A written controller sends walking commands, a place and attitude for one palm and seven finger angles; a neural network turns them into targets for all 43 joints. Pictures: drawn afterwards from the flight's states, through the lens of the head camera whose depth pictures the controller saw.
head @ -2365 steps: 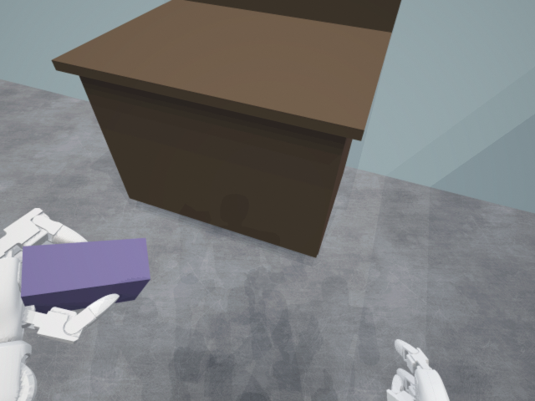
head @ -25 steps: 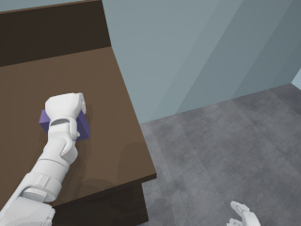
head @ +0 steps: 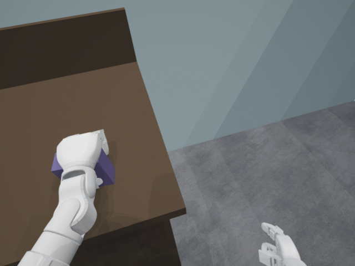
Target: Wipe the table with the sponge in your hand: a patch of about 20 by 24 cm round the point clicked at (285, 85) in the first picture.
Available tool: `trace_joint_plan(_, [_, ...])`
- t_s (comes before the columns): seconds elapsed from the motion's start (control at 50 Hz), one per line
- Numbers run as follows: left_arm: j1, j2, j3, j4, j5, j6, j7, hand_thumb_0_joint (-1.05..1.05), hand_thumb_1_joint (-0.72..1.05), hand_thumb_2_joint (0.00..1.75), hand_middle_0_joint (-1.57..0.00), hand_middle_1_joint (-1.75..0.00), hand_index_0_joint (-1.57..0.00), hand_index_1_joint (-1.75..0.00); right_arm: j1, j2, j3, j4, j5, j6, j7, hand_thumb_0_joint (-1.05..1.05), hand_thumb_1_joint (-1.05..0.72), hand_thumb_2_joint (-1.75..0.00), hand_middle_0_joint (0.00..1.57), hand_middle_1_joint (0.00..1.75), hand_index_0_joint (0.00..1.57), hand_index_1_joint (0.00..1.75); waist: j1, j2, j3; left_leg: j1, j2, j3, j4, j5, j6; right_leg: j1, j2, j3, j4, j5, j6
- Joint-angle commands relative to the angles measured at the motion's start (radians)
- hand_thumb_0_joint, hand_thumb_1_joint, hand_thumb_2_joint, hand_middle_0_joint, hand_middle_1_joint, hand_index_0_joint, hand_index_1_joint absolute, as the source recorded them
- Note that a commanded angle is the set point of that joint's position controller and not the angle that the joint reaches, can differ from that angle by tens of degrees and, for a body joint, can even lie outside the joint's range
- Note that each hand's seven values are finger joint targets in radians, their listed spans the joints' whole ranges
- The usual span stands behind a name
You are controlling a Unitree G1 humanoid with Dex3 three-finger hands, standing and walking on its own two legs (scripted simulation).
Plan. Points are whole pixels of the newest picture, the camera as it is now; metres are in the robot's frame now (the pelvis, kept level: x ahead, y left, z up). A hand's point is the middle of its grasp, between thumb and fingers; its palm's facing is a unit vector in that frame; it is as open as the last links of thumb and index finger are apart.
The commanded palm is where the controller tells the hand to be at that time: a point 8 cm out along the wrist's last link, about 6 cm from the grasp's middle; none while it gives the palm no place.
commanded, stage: wipe back along the third lane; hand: left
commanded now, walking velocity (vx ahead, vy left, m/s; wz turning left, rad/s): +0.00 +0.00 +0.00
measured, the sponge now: (89, 172) +0.30 +0.27 +0.04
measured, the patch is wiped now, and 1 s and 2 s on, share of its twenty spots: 0.95 1.00 1.00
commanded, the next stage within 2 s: slide back across to the middle lane in 0.54 s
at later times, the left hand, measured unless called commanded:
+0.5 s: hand (93, 175) +0.27 +0.23 +0.09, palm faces +0.08 -0.05 -1.00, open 9.4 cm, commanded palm +0.21 +0.22 +0.11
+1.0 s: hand (83, 184) +0.24 +0.24 +0.09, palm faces +0.09 -0.10 -0.99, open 9.4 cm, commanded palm +0.19 +0.26 +0.14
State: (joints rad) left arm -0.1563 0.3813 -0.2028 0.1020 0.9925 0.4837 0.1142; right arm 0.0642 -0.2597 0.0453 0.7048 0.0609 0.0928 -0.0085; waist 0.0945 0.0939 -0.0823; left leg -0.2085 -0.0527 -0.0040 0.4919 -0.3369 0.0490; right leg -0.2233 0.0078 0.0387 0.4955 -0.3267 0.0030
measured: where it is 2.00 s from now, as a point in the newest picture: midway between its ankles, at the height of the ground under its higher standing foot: outside the picture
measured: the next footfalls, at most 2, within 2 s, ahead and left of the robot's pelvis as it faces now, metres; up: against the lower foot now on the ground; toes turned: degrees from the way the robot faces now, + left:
none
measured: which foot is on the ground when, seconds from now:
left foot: down 0.00-1.00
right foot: down 0.00-1.00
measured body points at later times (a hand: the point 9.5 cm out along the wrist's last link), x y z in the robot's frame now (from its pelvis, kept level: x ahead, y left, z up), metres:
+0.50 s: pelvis -0.01 -0.02 +0.00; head -0.02 -0.06 +0.45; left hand +0.26 +0.23 +0.14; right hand +0.20 -0.24 -0.10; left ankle -0.05 +0.09 -0.74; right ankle -0.05 -0.13 -0.74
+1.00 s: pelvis -0.01 -0.02 +0.00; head -0.02 -0.06 +0.45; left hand +0.23 +0.24 +0.15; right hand +0.23 -0.23 -0.09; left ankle -0.05 +0.09 -0.74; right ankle -0.05 -0.13 -0.74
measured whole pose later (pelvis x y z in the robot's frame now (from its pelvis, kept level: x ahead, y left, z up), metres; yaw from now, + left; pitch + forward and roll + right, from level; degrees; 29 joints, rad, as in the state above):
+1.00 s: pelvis -0.01 -0.02 +0.00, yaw -2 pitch -1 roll +0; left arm 0.12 0.43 -0.11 -0.16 0.92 0.47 0.07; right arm 0.01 -0.25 0.07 0.70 0.04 0.10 -0.03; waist 0.10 0.09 -0.05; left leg -0.10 -0.02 0.02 0.44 -0.32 0.02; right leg -0.14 0.04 0.06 0.48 -0.31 -0.03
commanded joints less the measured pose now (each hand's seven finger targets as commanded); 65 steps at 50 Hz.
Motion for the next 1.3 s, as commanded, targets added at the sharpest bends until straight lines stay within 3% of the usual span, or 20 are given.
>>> trace_joint_plan(0.0, [-0.062,0.056,0.015,-0.072,-0.041,0.033,-0.041,0.00,0.10,1.30,-1.20,-1.60,-1.20,-1.60,-0.165,-0.107,-0.029,-0.161,0.000,-0.045,-0.009,0.00,-0.90,-0.90,0.20,0.30,0.20,0.30,-0.003,-0.137,-0.127,0.021,0.034,-0.003,-0.049,0.511,-0.038,0.133,0.031,-0.040,-0.004,0.454,-0.056])
trace_joint_plan(0.04, [-0.077,0.037,-0.006,-0.085,-0.040,0.036,-0.046,0.00,0.10,1.30,-1.20,-1.60,-1.20,-1.60,-0.172,-0.107,-0.028,-0.162,0.000,-0.047,-0.010,0.00,-0.90,-0.90,0.20,0.30,0.20,0.30,-0.005,-0.133,-0.123,0.023,0.031,-0.004,-0.055,0.473,-0.033,0.124,0.033,-0.040,-0.013,0.424,-0.057])
trace_joint_plan(0.08, [-0.070,0.088,0.037,-0.083,-0.037,0.038,-0.045,0.00,0.10,1.30,-1.20,-1.60,-1.20,-1.60,-0.175,-0.114,-0.029,-0.160,-0.005,-0.047,-0.016,0.00,-0.90,-0.90,0.20,0.30,0.20,0.30,0.005,-0.139,-0.135,0.019,0.027,0.000,-0.062,0.441,-0.031,0.146,0.033,-0.028,-0.020,0.413,-0.059])
trace_joint_plan(0.12, [-0.043,0.046,0.007,-0.068,-0.042,0.035,-0.050,0.00,0.10,1.30,-1.20,-1.60,-1.20,-1.60,-0.176,-0.105,-0.025,-0.161,-0.002,-0.051,-0.018,0.00,-0.90,-0.90,0.20,0.30,0.20,0.30,0.000,-0.145,-0.110,0.009,0.024,0.005,-0.063,0.422,-0.027,0.138,0.033,-0.032,-0.022,0.408,-0.055])
trace_joint_plan(0.18, [-0.009,0.074,0.035,-0.086,-0.046,0.028,-0.051,0.00,0.10,1.30,-1.20,-1.60,-1.20,-1.60,-0.178,-0.110,-0.028,-0.162,-0.004,-0.053,-0.018,0.00,-0.90,-0.90,0.20,0.30,0.20,0.30,0.007,-0.138,-0.119,0.009,0.020,0.008,-0.067,0.404,-0.027,0.156,0.034,-0.019,-0.028,0.403,-0.056])
trace_joint_plan(0.3, [-0.006,0.054,0.019,-0.115,-0.051,0.029,-0.050,0.00,0.10,1.30,-1.20,-1.60,-1.20,-1.60,-0.191,-0.105,-0.027,-0.165,-0.004,-0.056,-0.021,0.00,-0.90,-0.90,0.20,0.30,0.20,0.30,0.004,-0.138,-0.081,0.001,0.020,0.011,-0.079,0.357,-0.020,0.141,0.034,-0.022,-0.043,0.359,-0.053])
trace_joint_plan(0.48, [0.196,0.024,0.021,-0.201,-0.067,0.004,-0.042,0.00,0.10,1.30,-1.20,-1.60,-1.20,-1.60,-0.202,-0.099,-0.032,-0.174,-0.004,-0.071,-0.001,0.00,-0.90,-0.90,0.20,0.30,0.20,0.30,0.022,-0.146,-0.120,0.021,0.015,0.012,-0.068,0.431,-0.025,0.195,0.038,-0.001,-0.027,0.478,-0.051])
trace_joint_plan(0.54, [0.226,0.007,0.005,-0.248,-0.074,0.009,-0.034,0.00,0.10,1.30,-1.20,-1.60,-1.20,-1.60,-0.215,-0.095,-0.032,-0.176,-0.004,-0.072,0.006,0.00,-0.90,-0.90,0.20,0.30,0.20,0.30,0.017,-0.157,-0.081,0.016,0.014,0.015,-0.065,0.430,-0.020,0.184,0.037,0.000,-0.030,0.501,-0.048])
trace_joint_plan(0.64, [0.162,0.096,0.084,-0.235,-0.058,0.033,-0.014,0.00,0.10,1.30,-1.20,-1.60,-1.20,-1.60,-0.227,-0.098,-0.025,-0.152,-0.008,-0.062,-0.006,0.00,-0.90,-0.90,0.20,0.30,0.20,0.30,0.019,-0.188,-0.040,0.010,0.014,0.016,-0.078,0.385,-0.021,0.166,0.042,0.017,-0.048,0.443,-0.047])
trace_joint_plan(0.66, [0.155,0.099,0.081,-0.245,-0.057,0.040,-0.015,0.00,0.10,1.30,-1.20,-1.60,-1.20,-1.60,-0.238,-0.095,-0.022,-0.158,-0.009,-0.060,-0.009,0.00,-0.90,-0.90,0.20,0.30,0.20,0.30,0.026,-0.167,-0.046,0.014,0.010,0.020,-0.078,0.387,-0.018,0.176,0.037,0.016,-0.048,0.448,-0.046])
trace_joint_plan(0.68, [0.118,0.150,0.119,-0.267,-0.044,0.043,-0.015,0.00,0.10,1.30,-1.20,-1.60,-1.20,-1.60,-0.238,-0.102,-0.024,-0.152,-0.012,-0.053,-0.013,0.00,-0.90,-0.90,0.20,0.30,0.20,0.30,0.027,-0.145,-0.068,0.031,0.010,0.018,-0.081,0.392,-0.021,0.182,0.040,0.029,-0.052,0.430,-0.050])
trace_joint_plan(0.74, [0.168,0.146,0.123,-0.271,-0.046,0.044,-0.020,0.00,0.10,1.30,-1.20,-1.60,-1.20,-1.60,-0.246,-0.087,-0.015,-0.160,-0.012,-0.054,-0.017,0.00,-0.90,-0.90,0.20,0.30,0.20,0.30,0.039,-0.131,-0.079,0.035,0.006,0.019,-0.078,0.426,-0.021,0.207,0.037,0.020,-0.041,0.471,-0.047])
trace_joint_plan(0.78, [0.164,0.223,0.186,-0.294,-0.038,0.039,-0.022,0.00,0.10,1.30,-1.20,-1.60,-1.20,-1.60,-0.245,-0.096,-0.015,-0.157,-0.016,-0.048,-0.019,0.00,-0.90,-0.90,0.20,0.30,0.20,0.30,0.045,-0.110,-0.118,0.049,0.004,0.018,-0.076,0.443,-0.024,0.233,0.038,0.042,-0.038,0.489,-0.050])
trace_joint_plan(0.82, [0.187,0.192,0.166,-0.310,-0.043,0.036,-0.025,0.00,0.10,1.30,-1.20,-1.60,-1.20,-1.60,-0.250,-0.083,-0.009,-0.168,-0.017,-0.049,-0.021,0.00,-0.90,-0.90,0.20,0.30,0.20,0.30,0.047,-0.109,-0.105,0.044,0.004,0.019,-0.076,0.453,-0.022,0.236,0.037,0.028,-0.035,0.504,-0.049])
trace_joint_plan(0.88, [0.186,0.279,0.243,-0.325,-0.038,0.029,-0.024,0.00,0.10,1.30,-1.20,-1.60,-1.20,-1.60,-0.248,-0.096,-0.011,-0.161,-0.022,-0.040,-0.025,0.00,-0.90,-0.90,0.20,0.30,0.20,0.30,0.052,-0.087,-0.109,0.049,0.004,0.016,-0.079,0.456,-0.027,0.241,0.040,0.048,-0.042,0.495,-0.052])
trace_joint_plan(0.94, [0.251,0.257,0.238,-0.365,-0.054,0.019,-0.029,0.00,0.10,1.30,-1.20,-1.60,-1.20,-1.60,-0.254,-0.088,-0.009,-0.176,-0.022,-0.043,-0.024,0.00,-0.90,-0.90,0.20,0.30,0.20,0.30,0.055,-0.087,-0.106,0.051,0.003,0.018,-0.072,0.485,-0.025,0.253,0.037,0.040,-0.034,0.554,-0.048])
trace_joint_plan(0.96, [0.267,0.282,0.265,-0.371,-0.060,0.015,-0.030,0.00,0.10,1.30,-1.20,-1.60,-1.20,-1.60,-0.250,-0.091,-0.011,-0.174,-0.022,-0.042,-0.023,0.00,-0.90,-0.90,0.20,0.30,0.20,0.30,0.057,-0.095,-0.111,0.052,0.004,0.019,-0.067,0.491,-0.025,0.258,0.037,0.043,-0.030,0.577,-0.047])
trace_joint_plan(1.02, [0.245,0.288,0.263,-0.372,-0.066,0.015,-0.041,0.00,0.10,1.30,-1.20,-1.60,-1.20,-1.60,-0.252,-0.096,-0.012,-0.174,-0.023,-0.035,-0.030,0.00,-0.90,-0.90,0.20,0.30,0.20,0.30,0.045,-0.097,-0.074,0.046,0.005,0.018,-0.073,0.460,-0.022,0.234,0.037,0.042,-0.046,0.522,-0.046])
trace_joint_plan(1.12, [0.195,0.309,0.268,-0.327,-0.058,-0.021,-0.062,0.00,0.10,1.30,-1.20,-1.60,-1.20,-1.60,-0.229,-0.110,-0.023,-0.159,-0.031,-0.041,-0.049,0.00,-0.90,-0.90,0.20,0.30,0.20,0.30,0.024,-0.103,-0.042,0.048,0.005,0.012,-0.072,0.427,-0.012,0.186,0.039,0.033,-0.070,0.448,-0.045])
trace_joint_plan(1.28, [0.221,0.398,0.369,-0.284,-0.067,-0.138,-0.067,0.00,0.10,1.30,-1.20,-1.60,-1.20,-1.60,-0.193,-0.121,-0.042,-0.144,-0.040,-0.054,-0.069,0.00,-0.90,-0.90,0.20,0.30,0.20,0.30,0.038,-0.089,-0.079,0.042,0.004,0.010,-0.069,0.400,-0.018,0.196,0.034,0.040,-0.074,0.414,-0.046])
